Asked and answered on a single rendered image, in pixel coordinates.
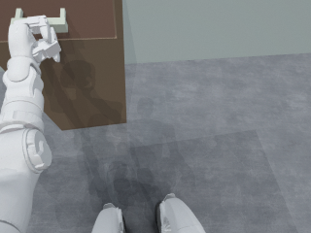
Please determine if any cabinet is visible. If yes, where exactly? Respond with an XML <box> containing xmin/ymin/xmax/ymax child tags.
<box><xmin>0</xmin><ymin>0</ymin><xmax>127</xmax><ymax>131</ymax></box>

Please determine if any left robot upper arm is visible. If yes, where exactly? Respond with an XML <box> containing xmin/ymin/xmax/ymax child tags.
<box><xmin>0</xmin><ymin>128</ymin><xmax>52</xmax><ymax>233</ymax></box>

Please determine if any drawer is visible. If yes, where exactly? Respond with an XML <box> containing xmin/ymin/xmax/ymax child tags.
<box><xmin>0</xmin><ymin>0</ymin><xmax>116</xmax><ymax>41</ymax></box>

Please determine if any left robot forearm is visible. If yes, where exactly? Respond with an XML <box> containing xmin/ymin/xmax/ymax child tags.
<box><xmin>0</xmin><ymin>56</ymin><xmax>45</xmax><ymax>135</ymax></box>

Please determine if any right robot shin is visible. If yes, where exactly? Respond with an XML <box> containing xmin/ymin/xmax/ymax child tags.
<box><xmin>160</xmin><ymin>193</ymin><xmax>176</xmax><ymax>233</ymax></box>

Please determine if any robot left hand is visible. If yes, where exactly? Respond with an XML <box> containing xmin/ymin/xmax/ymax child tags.
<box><xmin>8</xmin><ymin>15</ymin><xmax>61</xmax><ymax>67</ymax></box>

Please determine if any left robot thigh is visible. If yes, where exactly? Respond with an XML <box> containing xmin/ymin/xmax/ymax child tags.
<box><xmin>91</xmin><ymin>207</ymin><xmax>123</xmax><ymax>233</ymax></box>

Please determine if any handle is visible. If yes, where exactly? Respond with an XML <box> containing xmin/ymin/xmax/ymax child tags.
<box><xmin>10</xmin><ymin>8</ymin><xmax>68</xmax><ymax>33</ymax></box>

